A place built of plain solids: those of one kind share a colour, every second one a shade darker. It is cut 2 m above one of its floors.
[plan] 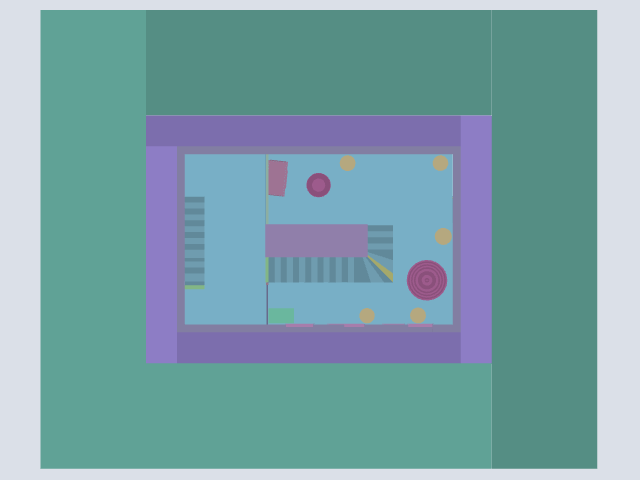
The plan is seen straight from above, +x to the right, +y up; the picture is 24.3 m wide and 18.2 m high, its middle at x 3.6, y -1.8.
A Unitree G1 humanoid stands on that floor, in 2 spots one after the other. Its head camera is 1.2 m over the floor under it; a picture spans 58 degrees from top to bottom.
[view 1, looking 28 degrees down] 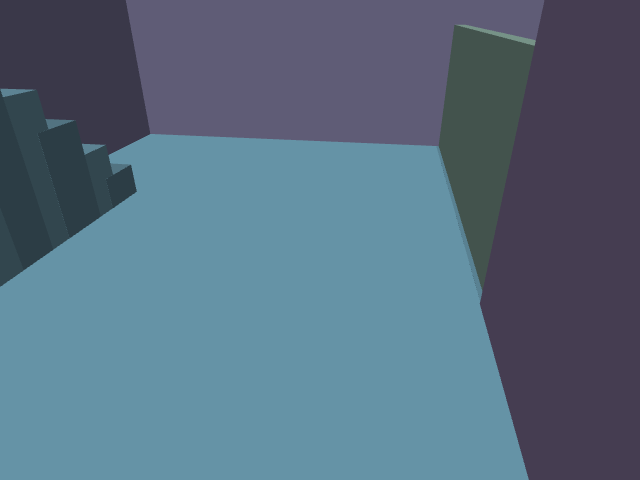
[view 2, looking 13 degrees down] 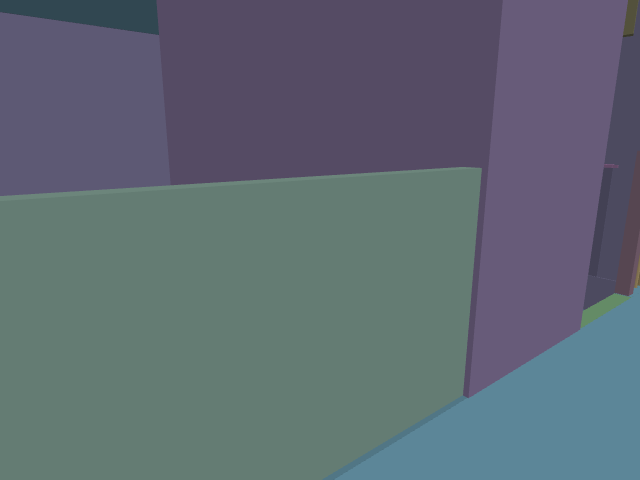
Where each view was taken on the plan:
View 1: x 1.05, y -2.93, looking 99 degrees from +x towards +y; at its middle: floor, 2.56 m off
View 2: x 0.51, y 0.48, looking -38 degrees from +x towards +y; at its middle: guard_gal1b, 1.36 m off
